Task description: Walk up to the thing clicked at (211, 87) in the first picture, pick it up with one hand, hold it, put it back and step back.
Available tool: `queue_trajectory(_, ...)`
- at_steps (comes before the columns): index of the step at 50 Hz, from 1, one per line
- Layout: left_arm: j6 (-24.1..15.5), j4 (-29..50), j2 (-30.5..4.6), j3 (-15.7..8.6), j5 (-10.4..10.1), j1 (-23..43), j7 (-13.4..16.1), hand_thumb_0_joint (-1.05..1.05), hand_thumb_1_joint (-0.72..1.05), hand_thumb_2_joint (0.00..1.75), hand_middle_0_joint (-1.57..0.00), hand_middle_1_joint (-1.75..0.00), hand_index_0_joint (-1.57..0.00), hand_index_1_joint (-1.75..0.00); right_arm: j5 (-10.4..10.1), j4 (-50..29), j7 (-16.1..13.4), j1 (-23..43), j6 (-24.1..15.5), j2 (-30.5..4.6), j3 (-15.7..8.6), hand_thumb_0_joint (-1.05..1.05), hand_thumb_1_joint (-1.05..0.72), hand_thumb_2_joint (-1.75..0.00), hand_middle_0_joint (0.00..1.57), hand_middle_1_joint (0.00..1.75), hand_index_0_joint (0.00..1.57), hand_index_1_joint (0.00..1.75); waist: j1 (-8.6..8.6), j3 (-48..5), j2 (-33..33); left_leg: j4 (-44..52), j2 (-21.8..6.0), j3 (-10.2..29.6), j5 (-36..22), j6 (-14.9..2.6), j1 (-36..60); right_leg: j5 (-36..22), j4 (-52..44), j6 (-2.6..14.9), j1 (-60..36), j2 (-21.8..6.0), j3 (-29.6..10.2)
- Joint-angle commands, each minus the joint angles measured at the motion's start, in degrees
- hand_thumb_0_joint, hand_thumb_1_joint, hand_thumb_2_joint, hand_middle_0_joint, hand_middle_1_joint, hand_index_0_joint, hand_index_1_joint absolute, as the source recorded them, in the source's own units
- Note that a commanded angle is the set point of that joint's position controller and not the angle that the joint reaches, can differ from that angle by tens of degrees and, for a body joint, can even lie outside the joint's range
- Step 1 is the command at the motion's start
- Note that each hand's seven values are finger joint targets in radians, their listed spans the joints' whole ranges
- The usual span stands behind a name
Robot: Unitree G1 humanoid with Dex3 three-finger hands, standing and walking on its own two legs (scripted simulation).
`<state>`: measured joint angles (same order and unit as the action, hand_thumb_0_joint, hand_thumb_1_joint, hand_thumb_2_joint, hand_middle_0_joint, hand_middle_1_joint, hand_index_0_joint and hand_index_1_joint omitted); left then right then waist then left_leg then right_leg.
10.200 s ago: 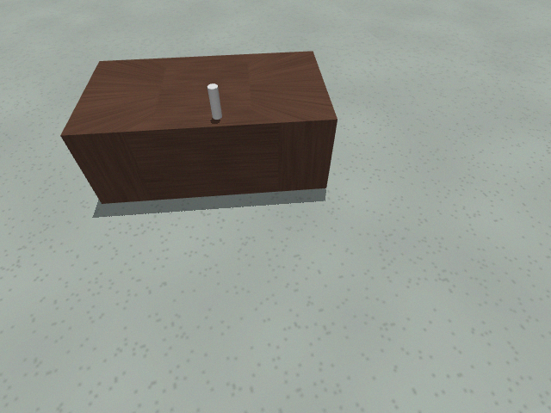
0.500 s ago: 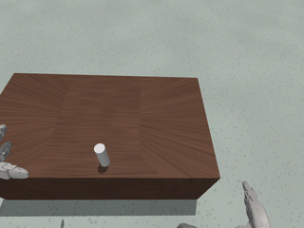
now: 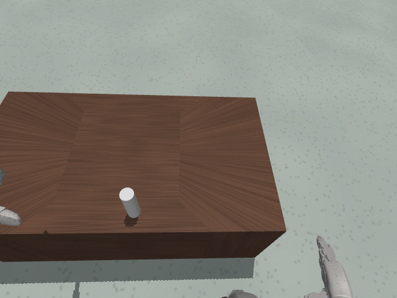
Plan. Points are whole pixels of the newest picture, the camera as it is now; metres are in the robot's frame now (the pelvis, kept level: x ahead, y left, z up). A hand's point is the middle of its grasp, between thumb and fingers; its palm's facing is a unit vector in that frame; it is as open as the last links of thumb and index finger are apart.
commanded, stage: go down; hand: left
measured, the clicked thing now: (130, 203) +0.41 +0.19 -0.26
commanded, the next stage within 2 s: approach in 0.28 s
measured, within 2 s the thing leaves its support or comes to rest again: neither
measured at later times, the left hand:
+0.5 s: hand out of the picture +0.34 +0.38 +0.05, palm faces +0.20 -0.98 -0.07, open 17.6 cm
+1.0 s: hand (76, 201) +0.37 +0.31 -0.14, palm faces +0.12 -0.99 +0.06, open 17.5 cm
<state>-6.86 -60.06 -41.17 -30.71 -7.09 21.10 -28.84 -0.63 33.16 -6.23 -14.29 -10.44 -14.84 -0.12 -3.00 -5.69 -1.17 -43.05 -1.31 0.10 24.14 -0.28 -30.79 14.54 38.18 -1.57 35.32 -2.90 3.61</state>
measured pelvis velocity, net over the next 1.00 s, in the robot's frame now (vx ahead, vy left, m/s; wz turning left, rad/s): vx -0.06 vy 0.00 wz -0.01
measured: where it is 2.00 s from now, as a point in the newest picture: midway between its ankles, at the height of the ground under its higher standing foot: outside the picture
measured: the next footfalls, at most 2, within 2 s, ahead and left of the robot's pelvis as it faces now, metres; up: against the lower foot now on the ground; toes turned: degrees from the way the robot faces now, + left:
none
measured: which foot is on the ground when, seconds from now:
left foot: down 0.00-1.00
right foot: down 0.00-1.00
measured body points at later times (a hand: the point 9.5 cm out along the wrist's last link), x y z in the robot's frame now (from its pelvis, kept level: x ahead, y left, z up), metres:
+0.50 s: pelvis +0.00 +0.00 +0.00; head +0.06 +0.03 +0.44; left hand +0.32 +0.43 +0.06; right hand +0.16 -0.27 -0.07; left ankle -0.04 +0.11 -0.71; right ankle +0.04 -0.14 -0.71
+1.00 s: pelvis -0.06 +0.00 -0.11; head +0.11 +0.08 +0.30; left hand +0.36 +0.36 -0.14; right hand +0.11 -0.28 -0.08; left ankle -0.04 +0.11 -0.71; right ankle +0.04 -0.14 -0.71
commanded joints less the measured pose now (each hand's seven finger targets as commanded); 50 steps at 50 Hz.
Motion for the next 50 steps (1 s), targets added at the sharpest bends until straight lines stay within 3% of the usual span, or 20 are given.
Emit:
queue_trajectory(1,-3.5,11.0,-21.7,-3.5,-1.9,15.4,-0.8,0.00,-0.57,0.05,-0.05,-0.04,-0.05,-0.04,-0.3,-7.9,-0.9,1.3,-2.9,-9.3,-3.6,0.00,0.55,-0.05,0.05,0.05,0.05,0.05,0.73,-16.7,9.1,5.5,0.9,1.7,-25.9,1.00,6.7,-13.0,-1.5,3.29,-11.4,1.9,-0.6)
queue_trajectory(4,-3.7,10.8,-24.3,-5.1,-1.9,15.5,-0.6,0.00,-0.60,0.04,-0.05,-0.04,-0.05,-0.05,-0.2,-7.9,-1.0,1.5,-3.0,-10.5,-4.3,0.00,0.55,-0.05,0.05,0.05,0.05,0.05,1.16,-17.2,10.3,5.4,0.7,1.9,-26.9,1.29,7.2,-12.8,-1.1,3.49,-10.7,2.0,-0.4)
queue_trajectory(11,-3.7,9.6,-23.6,-4.5,-2.4,17.1,-1.8,0.00,-0.58,0.04,-0.05,-0.04,-0.05,-0.05,-0.1,-7.0,-1.0,0.1,-2.9,-10.2,-4.3,0.00,0.54,-0.05,0.05,0.05,0.05,0.05,0.16,-17.9,9.9,4.7,0.8,2.0,-27.8,1.07,7.4,-14.1,-0.9,3.34,-10.4,1.9,-0.5)
queue_trajectory(15,-3.9,9.8,-26.0,-6.1,-2.1,16.9,-1.9,0.00,-0.58,0.05,-0.05,-0.04,-0.05,-0.04,-0.1,-8.4,-1.1,2.3,-3.0,-10.4,-4.1,0.00,0.55,-0.05,0.05,0.05,0.05,0.05,1.20,-18.7,9.3,4.6,1.1,1.8,-27.4,0.90,6.3,-14.5,-1.0,3.29,-12.3,1.7,-0.6)
queue_trajectory(16,-3.9,9.7,-25.3,-5.3,-2.2,18.0,-2.0,0.00,-0.57,0.04,-0.05,-0.04,-0.05,-0.04,-0.1,-8.0,-1.1,1.1,-3.1,-10.0,-4.0,0.00,0.55,-0.05,0.05,0.05,0.05,0.05,0.41,-18.1,9.5,4.7,1.3,1.6,-26.1,0.83,6.2,-13.9,-1.0,3.27,-11.9,1.7,-0.8)
queue_trajectory(17,-4.0,10.3,-24.2,-4.7,-2.4,18.8,-2.2,0.00,-0.58,0.04,-0.06,-0.04,-0.05,-0.04,-0.1,-8.4,-0.9,1.9,-3.1,-9.7,-3.4,0.00,0.55,-0.05,0.05,0.05,0.05,0.05,0.73,-18.5,9.0,4.7,1.2,1.7,-25.6,0.87,5.8,-13.4,-0.9,3.36,-11.7,1.8,-0.7)
queue_trajectory(18,-4.1,9.7,-25.9,-5.7,-2.3,18.2,-2.3,0.00,-0.57,0.04,-0.06,-0.04,-0.05,-0.04,-0.1,-8.8,-1.3,1.7,-3.1,-11.2,-5.1,0.00,0.55,-0.05,0.05,0.05,0.05,0.05,0.38,-18.8,8.8,4.7,1.2,1.8,-25.6,0.90,5.8,-13.7,-1.0,3.23,-12.2,1.8,-0.6)
queue_trajectory(21,-4.3,7.9,-24.5,-5.4,-2.9,17.5,-2.7,0.00,-0.57,0.01,-0.06,-0.05,-0.06,-0.05,-0.1,-7.3,-1.0,0.2,-3.1,-10.1,-4.0,0.00,0.54,-0.05,0.05,0.05,0.05,0.05,0.15,-16.5,9.5,4.7,0.9,2.0,-26.1,1.07,6.2,-12.7,-0.9,3.38,-9.6,2.0,-0.3)
queue_trajectory(24,-6.3,4.5,-21.3,-5.1,-4.5,17.0,-3.5,0.00,-0.58,0.01,-0.06,-0.05,-0.06,-0.05,0.0,-7.7,-0.7,2.9,-3.7,-10.1,-4.3,0.00,0.55,-0.05,0.05,0.05,0.05,0.05,-0.87,-15.2,6.5,2.7,0.9,2.0,-24.9,0.64,3.0,-12.1,0.6,3.13,-6.9,2.1,-0.2)
queue_trajectory(26,-8.7,3.6,-19.2,-4.5,-5.6,18.3,-4.0,0.00,-0.58,0.03,-0.05,-0.06,-0.05,-0.06,0.1,-7.6,-0.4,3.2,-4.0,-9.6,-3.8,0.00,0.55,-0.04,0.05,0.05,0.05,0.05,-1.57,-14.1,4.8,1.0,1.4,1.7,-20.9,0.21,-0.8,-10.7,1.9,2.96,-5.6,1.9,-0.5)
queue_trajectory(29,-13.5,2.9,-16.0,-4.0,-7.4,19.8,-5.0,0.00,-0.61,0.04,-0.05,-0.07,-0.06,-0.07,0.4,-9.3,0.3,3.5,-4.3,-10.3,-4.6,0.00,0.56,-0.04,0.05,0.05,0.05,0.05,-3.57,-16.8,4.3,-3.1,1.1,1.9,-20.8,0.22,-2.5,-10.9,5.2,2.77,-1.0,1.9,-0.4)
queue_trajectory(33,-19.8,2.7,-16.4,-6.5,-9.5,19.7,-5.5,0.00,-0.61,0.05,-0.05,-0.08,-0.05,-0.08,0.9,-14.2,1.4,1.0,-5.1,-12.5,-6.2,0.00,0.55,-0.04,0.05,0.05,0.05,0.05,-5.17,-20.4,4.1,-9.3,1.3,2.3,-19.7,0.45,-7.2,-9.9,11.0,2.87,4.6,2.0,-0.4)
queue_trajectory(34,-21.5,6.6,-17.3,-7.0,-9.9,21.9,-5.4,0.00,-0.61,0.05,-0.05,-0.09,-0.06,-0.09,1.0,-16.4,1.8,1.1,-5.1,-12.6,-6.0,0.00,0.56,-0.04,0.05,0.05,0.05,0.05,-4.55,-22.9,6.5,-10.2,1.3,2.4,-18.5,0.82,-7.7,-8.6,12.4,3.15,5.3,1.9,-0.5)
queue_trajectory(35,-22.3,1.6,-17.4,-8.0,-10.0,19.4,-5.6,0.00,-0.61,0.05,-0.05,-0.09,-0.06,-0.09,1.2,-18.0,1.9,-0.9,-5.1,-13.7,-7.1,0.00,0.55,-0.04,0.05,0.05,0.05,0.05,-5.81,-21.7,5.0,-11.9,0.9,3.0,-20.2,0.99,-8.6,-9.3,13.7,3.07,7.7,2.2,-0.1)
queue_trajectory(36,-23.6,3.8,-16.9,-7.5,-10.1,20.3,-5.7,0.00,-0.61,0.06,-0.05,-0.10,-0.06,-0.10,1.5,-18.6,2.3,-2.4,-5.0,-13.2,-7.0,0.00,0.56,-0.04,0.05,0.05,0.05,0.05,-5.79,-22.5,6.3,-13.3,1.1,2.5,-19.7,1.07,-9.9,-9.2,14.9,3.11,8.5,2.0,-0.4)
queue_trajectory(38,-25.8,4.5,-19.0,-9.6,-9.9,20.4,-5.1,0.00,-0.59,0.07,-0.04,-0.10,-0.05,-0.10,1.8,-22.7,2.7,-3.4,-5.2,-14.6,-8.1,0.00,0.56,-0.04,0.05,0.05,0.05,0.05,-6.05,-23.3,6.2,-15.8,1.6,2.3,-17.8,0.96,-14.4,-9.2,17.3,3.17,8.7,1.7,-0.9)
queue_trajectory(39,-27.0,5.0,-18.7,-9.8,-9.9,21.2,-5.0,0.00,-0.58,0.08,-0.05,-0.10,-0.05,-0.10,1.9,-23.4,3.2,-5.4,-5.3,-13.2,-6.8,0.00,0.56,-0.04,0.05,0.05,0.05,0.05,-6.13,-24.6,8.5,-17.2,1.7,2.4,-18.5,1.18,-14.7,-9.4,18.9,3.26,10.1,1.6,-1.0)
queue_trajectory(41,-28.9,5.9,-20.7,-11.1,-9.2,23.0,-4.5,0.00,-0.58,0.07,-0.05,-0.09,-0.05,-0.10,2.3,-27.9,3.7,-4.6,-5.8,-14.8,-8.3,0.00,0.55,-0.04,0.05,0.05,0.05,0.05,-6.70,-27.3,12.4,-19.5,1.2,3.3,-19.2,1.80,-14.1,-7.8,22.0,3.49,14.7,1.9,-0.5)
queue_trajectory(47,-31.3,3.3,-18.6,-9.8,-6.6,27.1,-2.7,0.00,-0.52,0.07,-0.06,-0.06,-0.04,-0.09,3.7,-35.6,4.8,-6.2,-6.1,-14.5,-8.4,0.00,0.55,-0.05,0.05,0.05,0.05,0.05,-9.28,-32.6,19.1,-26.7,0.9,4.3,-19.4,2.70,-18.4,-5.6,30.2,4.23,24.7,2.2,-0.1)
queue_trajectory(50,-31.5,0.7,-18.6,-8.8,-4.9,27.9,-0.2,0.00,-0.52,0.06,-0.06,-0.06,-0.04,-0.08,3.5,-41.3,5.0,-6.2,-6.3,-16.6,-10.8,0.00,0.55,-0.04,0.05,0.05,0.05,0.05,-10.72,-30.3,18.1,-28.1,1.3,3.9,-8.0,2.18,-26.9,0.6,32.8,4.45,27.3,2.2,-0.2)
